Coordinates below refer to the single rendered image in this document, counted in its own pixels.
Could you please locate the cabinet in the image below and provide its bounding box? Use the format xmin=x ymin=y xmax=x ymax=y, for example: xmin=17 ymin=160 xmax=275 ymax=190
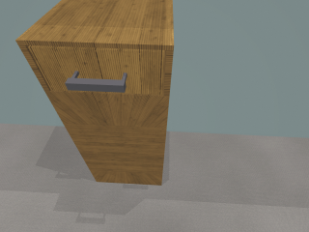
xmin=15 ymin=0 xmax=174 ymax=186

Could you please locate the drawer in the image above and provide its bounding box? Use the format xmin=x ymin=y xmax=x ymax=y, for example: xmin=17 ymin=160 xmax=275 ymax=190
xmin=28 ymin=45 xmax=165 ymax=95

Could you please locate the handle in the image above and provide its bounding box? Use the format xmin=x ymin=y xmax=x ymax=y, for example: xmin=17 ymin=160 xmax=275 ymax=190
xmin=65 ymin=71 xmax=127 ymax=93

